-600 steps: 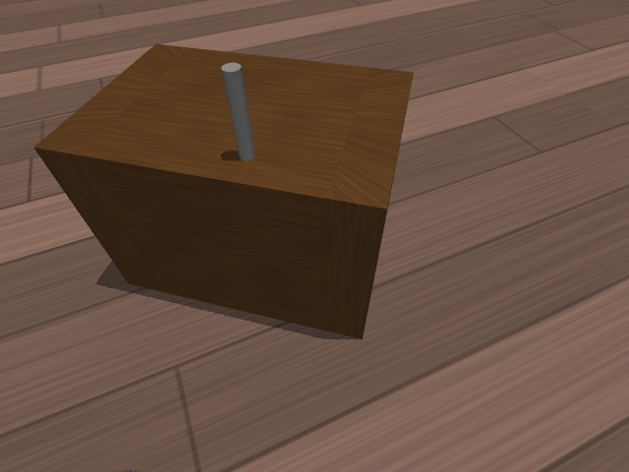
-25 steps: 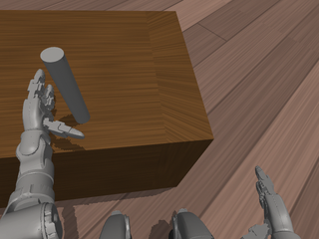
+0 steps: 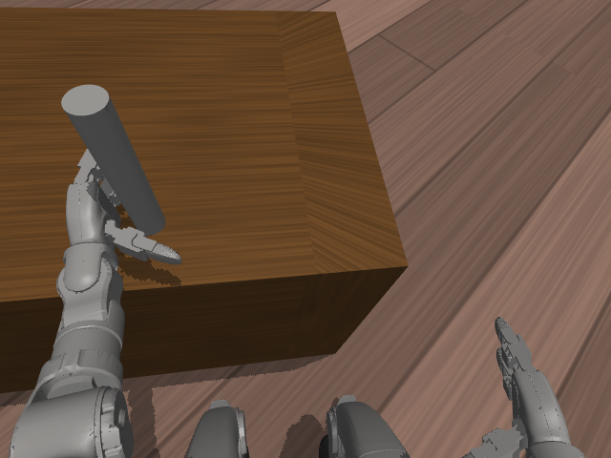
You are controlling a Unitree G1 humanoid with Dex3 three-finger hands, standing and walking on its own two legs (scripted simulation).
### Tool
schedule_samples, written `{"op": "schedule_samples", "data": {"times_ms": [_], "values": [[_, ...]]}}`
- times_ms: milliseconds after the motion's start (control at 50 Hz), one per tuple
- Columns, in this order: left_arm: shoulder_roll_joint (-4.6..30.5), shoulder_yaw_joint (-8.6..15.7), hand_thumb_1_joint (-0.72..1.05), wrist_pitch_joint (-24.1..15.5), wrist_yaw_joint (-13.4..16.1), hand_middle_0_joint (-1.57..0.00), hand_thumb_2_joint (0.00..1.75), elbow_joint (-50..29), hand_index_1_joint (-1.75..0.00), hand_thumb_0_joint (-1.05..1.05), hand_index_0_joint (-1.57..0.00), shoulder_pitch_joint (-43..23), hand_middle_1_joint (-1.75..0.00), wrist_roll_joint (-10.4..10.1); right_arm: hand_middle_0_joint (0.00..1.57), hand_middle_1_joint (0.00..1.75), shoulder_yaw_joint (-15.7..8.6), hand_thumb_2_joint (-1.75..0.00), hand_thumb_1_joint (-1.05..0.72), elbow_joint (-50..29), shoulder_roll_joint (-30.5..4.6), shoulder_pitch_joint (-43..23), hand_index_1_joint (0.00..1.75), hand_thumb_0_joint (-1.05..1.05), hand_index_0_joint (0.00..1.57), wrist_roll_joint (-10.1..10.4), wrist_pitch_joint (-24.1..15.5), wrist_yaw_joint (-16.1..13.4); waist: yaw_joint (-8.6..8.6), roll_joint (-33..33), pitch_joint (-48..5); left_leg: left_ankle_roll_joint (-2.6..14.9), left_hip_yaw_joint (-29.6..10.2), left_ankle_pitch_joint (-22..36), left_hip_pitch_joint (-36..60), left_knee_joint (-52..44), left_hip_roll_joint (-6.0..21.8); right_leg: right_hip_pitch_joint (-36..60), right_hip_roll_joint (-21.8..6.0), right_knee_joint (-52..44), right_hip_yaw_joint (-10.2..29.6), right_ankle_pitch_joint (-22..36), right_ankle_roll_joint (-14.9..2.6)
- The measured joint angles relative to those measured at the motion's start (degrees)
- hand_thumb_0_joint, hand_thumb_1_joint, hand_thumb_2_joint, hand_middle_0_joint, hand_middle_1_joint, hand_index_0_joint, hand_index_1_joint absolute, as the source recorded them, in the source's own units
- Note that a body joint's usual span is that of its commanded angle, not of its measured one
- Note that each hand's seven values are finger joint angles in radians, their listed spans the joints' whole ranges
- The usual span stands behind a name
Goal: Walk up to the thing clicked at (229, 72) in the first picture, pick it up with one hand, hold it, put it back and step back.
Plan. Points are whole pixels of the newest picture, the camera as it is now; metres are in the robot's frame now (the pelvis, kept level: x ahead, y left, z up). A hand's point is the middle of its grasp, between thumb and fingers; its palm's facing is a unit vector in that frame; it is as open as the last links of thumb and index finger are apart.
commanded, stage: close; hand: left
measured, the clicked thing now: (125, 175) +0.45 +0.19 +0.08
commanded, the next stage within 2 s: settle in 0.54 s
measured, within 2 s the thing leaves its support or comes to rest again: leaves its support in 0.90 s
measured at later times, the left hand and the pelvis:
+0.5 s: hand (141, 201) +0.44 +0.19 +0.03, palm faces +0.08 -1.00 +0.03, open 8.4 cm; pelvis +0.00 +0.00 +0.00, yaw +0 degrees
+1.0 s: hand (131, 191) +0.44 +0.19 +0.06, palm faces +0.07 -1.00 +0.00, open 5.1 cm; pelvis +0.00 +0.01 +0.01, yaw +0 degrees
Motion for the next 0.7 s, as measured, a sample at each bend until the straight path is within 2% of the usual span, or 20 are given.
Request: {"op": "schedule_samples", "data": {"times_ms": [100, 280, 420, 520, 600, 700], "values": [[0.1, -1.1, -0.54, 0.0, 0.0, -0.45, 0.13, 0.6, -0.28, -0.01, -0.46, -0.9, -0.28, -0.1, 0.06, 0.05, -0.2, -0.05, 0.51, 0.5, -0.2, -0.3, 0.05, -0.01, 0.05, 0.0, 0.7, 0.1, 0.23, 0.1, -0.3, 0.04, 0.0, -0.1, 0.2, -0.2, -0.1, 0.3, 0.0, -0.3, 0.0, -0.1, 0.08], [-0.6, -0.7, -0.43, 0.3, 0.0, -0.69, 0.32, -1.0, -0.51, -0.01, -0.7, 0.7, -0.51, -0.2, 0.06, 0.05, -0.2, -0.05, 0.5, 0.6, -0.1, -0.1, 0.05, -0.01, 0.05, 0.3, 2.0, 0.4, 0.43, 0.4, -0.2, 0.19, 0.4, -0.2, 1.4, -0.9, 0.0, 1.3, 0.0, -1.1, 0.4, 0.0, 0.28], [-0.8, -1.9, -0.29, 0.2, 0.1, -0.91, 0.51, -0.6, -0.73, -0.01, -0.91, 0.7, -0.73, 0.0, 0.06, 0.05, -0.4, -0.05, 0.5, 1.8, -0.2, -1.0, 0.05, -0.01, 0.05, 0.5, 2.4, 0.1, 0.84, 0.3, 0.0, 0.33, 0.4, 0.1, 2.0, -1.5, -0.3, 2.0, -0.2, -1.7, 0.4, 0.3, 0.4], [0.0, -0.9, -0.16, -0.4, 0.0, -1.04, 0.64, 1.3, -0.88, -0.01, -1.05, -0.6, -0.87, -0.1, 0.06, 0.05, -0.3, -0.05, 0.5, 1.7, -0.3, -1.7, 0.05, -0.01, 0.05, 0.3, 2.3, 0.3, 0.24, 0.0, 0.3, 0.42, 0.5, 0.2, 1.6, -1.3, -0.3, 1.5, -0.2, -1.4, 0.5, 0.4, 0.45], [0.0, -1.0, -0.05, -0.9, -0.3, -1.15, 0.75, 1.1, -0.99, 0.0, -1.16, -0.9, -0.98, -0.2, 0.06, 0.05, -0.4, -0.05, 0.5, 1.2, -0.3, -1.0, 0.05, -0.01, 0.05, 0.3, 2.2, 0.4, 0.16, -0.1, 0.4, 0.41, 0.4, 0.2, 1.3, -1.1, -0.3, 1.3, -0.2, -1.3, 0.4, 0.4, 0.45], [0.0, -0.5, -0.01, -1.3, -1.0, -1.1, 0.89, 1.2, -1.05, -0.01, -1.12, -0.5, -1.06, -0.1, 0.06, 0.05, 0.0, -0.05, 0.51, 1.5, -0.3, -0.7, 0.05, -0.01, 0.05, 0.3, 2.5, 0.6, 0.1, 0.1, 0.0, 0.43, 0.4, 0.0, 1.1, -0.9, -0.2, 1.1, -0.1, -1.2, 0.5, 0.4, 0.47]]}}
